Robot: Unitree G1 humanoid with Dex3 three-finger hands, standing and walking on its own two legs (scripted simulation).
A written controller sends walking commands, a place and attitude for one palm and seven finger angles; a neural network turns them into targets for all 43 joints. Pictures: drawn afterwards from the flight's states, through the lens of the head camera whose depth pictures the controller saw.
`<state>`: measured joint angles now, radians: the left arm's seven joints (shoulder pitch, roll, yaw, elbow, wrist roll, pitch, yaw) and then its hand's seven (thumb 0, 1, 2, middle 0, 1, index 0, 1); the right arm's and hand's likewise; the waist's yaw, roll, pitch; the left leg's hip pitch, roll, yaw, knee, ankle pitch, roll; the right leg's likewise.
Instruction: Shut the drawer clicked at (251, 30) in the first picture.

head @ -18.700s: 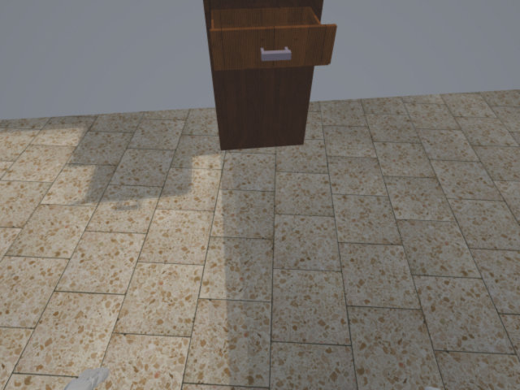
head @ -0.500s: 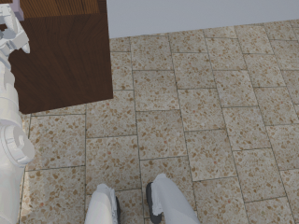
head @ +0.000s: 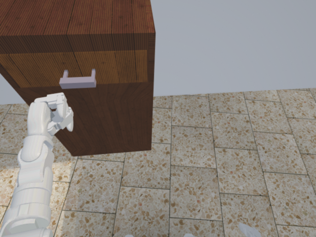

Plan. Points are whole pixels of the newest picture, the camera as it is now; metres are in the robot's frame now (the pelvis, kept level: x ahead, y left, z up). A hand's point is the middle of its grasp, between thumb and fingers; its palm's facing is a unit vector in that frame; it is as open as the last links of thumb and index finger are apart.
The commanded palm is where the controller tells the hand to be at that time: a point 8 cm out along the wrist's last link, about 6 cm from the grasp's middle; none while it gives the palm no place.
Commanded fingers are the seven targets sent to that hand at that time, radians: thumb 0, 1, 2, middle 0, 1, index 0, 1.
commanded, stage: draw the hand back to the body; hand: left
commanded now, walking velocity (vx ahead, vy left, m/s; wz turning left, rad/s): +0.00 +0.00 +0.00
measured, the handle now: (79, 77) +0.59 +0.27 -0.01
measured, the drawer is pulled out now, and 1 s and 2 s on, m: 0.00 0.00 0.00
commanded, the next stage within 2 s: step back with the hand held close in 0.96 s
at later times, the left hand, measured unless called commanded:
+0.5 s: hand (25, 166) +0.24 +0.23 +0.15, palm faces +0.34 -0.89 -0.30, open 3.3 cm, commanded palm +0.19 +0.27 +0.17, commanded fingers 0.00 0.90 0.90 -1.40 -1.60 -1.40 -1.60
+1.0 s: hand out of the picture +0.15 +0.22 +0.19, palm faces +0.43 -0.81 -0.40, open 3.3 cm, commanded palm +0.10 +0.26 +0.22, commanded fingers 0.00 0.90 0.90 -1.40 -1.60 -1.40 -1.60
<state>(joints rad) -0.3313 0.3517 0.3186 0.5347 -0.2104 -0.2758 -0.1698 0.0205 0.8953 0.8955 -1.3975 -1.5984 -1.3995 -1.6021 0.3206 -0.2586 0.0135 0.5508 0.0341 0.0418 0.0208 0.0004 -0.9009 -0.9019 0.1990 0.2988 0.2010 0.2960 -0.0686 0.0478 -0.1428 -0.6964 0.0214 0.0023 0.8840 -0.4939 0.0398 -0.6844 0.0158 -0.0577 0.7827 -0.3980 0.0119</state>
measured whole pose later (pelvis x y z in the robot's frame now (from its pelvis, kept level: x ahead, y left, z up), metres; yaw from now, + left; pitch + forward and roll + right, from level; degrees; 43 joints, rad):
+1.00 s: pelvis -0.02 -0.02 +0.04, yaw +1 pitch -4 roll -1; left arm 0.52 0.31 0.28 -0.42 -0.06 -0.09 0.10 0.02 0.89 0.90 -1.40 -1.60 -1.41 -1.60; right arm 0.20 -0.23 0.03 0.62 0.01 -0.10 -0.08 0.01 -0.90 -0.90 0.20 0.30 0.20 0.30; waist 0.07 0.09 0.03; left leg -0.08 0.00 0.01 0.44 -0.28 0.02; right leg -0.10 0.01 -0.05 0.40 -0.23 -0.01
